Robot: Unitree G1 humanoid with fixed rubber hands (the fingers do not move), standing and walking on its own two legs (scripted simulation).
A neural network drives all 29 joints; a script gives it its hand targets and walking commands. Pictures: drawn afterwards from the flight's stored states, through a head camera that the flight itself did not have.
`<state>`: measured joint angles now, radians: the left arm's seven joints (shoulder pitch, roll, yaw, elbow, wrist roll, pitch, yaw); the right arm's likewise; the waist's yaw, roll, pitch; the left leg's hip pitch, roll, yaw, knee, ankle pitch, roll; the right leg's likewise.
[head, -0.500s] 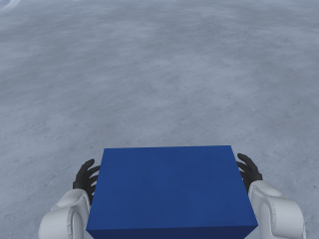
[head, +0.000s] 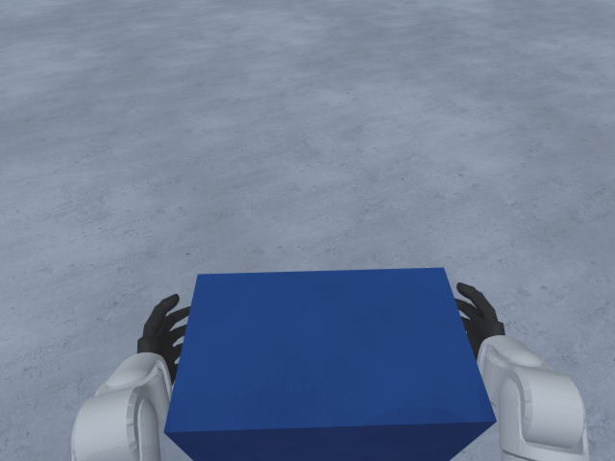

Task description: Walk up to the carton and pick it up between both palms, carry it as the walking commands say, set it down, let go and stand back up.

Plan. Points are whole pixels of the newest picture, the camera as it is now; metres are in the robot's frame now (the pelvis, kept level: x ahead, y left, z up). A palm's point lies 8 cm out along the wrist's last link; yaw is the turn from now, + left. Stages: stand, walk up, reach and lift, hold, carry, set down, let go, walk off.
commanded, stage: carry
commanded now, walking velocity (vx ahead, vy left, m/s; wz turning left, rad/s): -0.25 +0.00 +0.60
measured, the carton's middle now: (322, 390) +0.24 -0.01 +0.00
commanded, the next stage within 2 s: none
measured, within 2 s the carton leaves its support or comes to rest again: neither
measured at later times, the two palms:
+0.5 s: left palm out of the picture +0.15 +0.22 +0.08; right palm (446, 361) +0.24 -0.14 +0.08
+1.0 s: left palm out of the picture -0.04 +0.23 +0.09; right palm (406, 439) +0.16 -0.08 +0.07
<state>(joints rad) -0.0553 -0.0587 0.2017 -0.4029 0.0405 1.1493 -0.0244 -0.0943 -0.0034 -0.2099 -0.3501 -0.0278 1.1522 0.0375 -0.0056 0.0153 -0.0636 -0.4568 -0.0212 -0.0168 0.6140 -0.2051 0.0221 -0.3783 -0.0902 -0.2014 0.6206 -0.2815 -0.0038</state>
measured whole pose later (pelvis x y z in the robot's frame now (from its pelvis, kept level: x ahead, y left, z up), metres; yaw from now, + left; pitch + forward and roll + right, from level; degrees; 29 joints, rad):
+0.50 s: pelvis -0.05 +0.00 +0.00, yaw +14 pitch +2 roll +1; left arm -0.01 -0.10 0.20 -0.46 0.05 1.14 -0.02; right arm -0.06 -0.02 -0.22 -0.38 0.01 1.13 0.04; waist -0.03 -0.02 -0.04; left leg -0.51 0.03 0.07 0.99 -0.45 -0.04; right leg -0.40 -0.23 -0.33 0.66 -0.26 0.00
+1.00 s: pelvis -0.15 -0.04 +0.01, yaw +32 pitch +2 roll +2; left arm 0.00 -0.11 0.20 -0.43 0.03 1.11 -0.03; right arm -0.02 -0.02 -0.20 -0.42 -0.02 1.14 0.04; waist -0.01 0.03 -0.02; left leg -0.64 -0.05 0.01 1.10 -0.44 -0.04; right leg -0.34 -0.11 -0.16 0.60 -0.29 -0.02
